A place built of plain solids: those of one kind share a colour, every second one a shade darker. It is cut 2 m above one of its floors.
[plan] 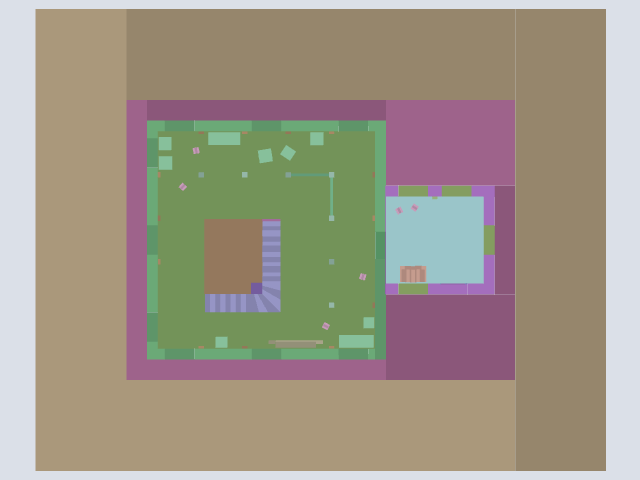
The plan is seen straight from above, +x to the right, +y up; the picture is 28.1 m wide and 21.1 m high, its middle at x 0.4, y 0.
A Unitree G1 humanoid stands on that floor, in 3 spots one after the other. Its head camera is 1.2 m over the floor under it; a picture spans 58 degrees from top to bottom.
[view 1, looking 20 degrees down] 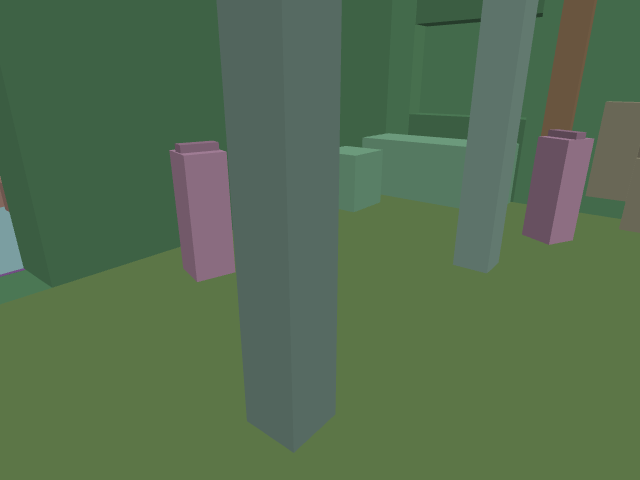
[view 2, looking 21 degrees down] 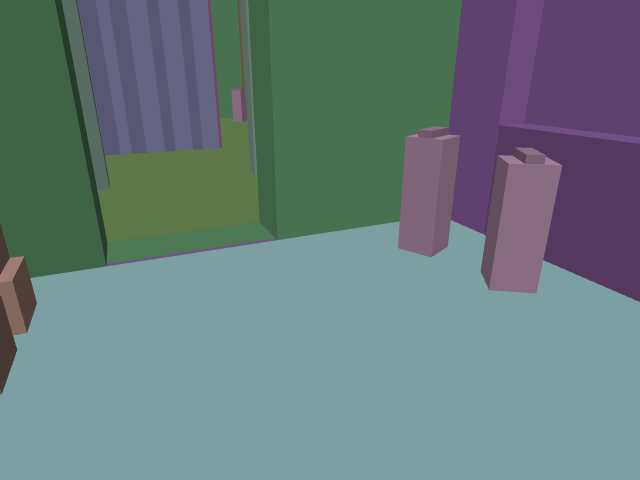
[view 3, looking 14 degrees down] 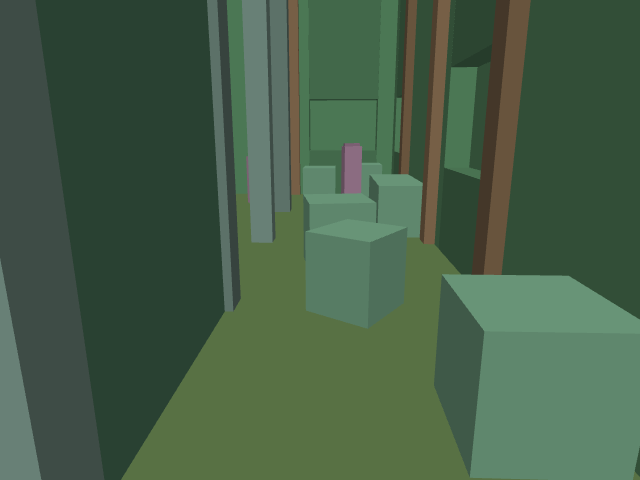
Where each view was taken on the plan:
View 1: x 0.00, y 0.00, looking -51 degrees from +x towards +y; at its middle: post_storey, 1.34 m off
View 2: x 6.29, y -0.61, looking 156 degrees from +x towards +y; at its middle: floor_annex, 3.35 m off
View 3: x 1.87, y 3.67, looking -178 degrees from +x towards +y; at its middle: chest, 2.81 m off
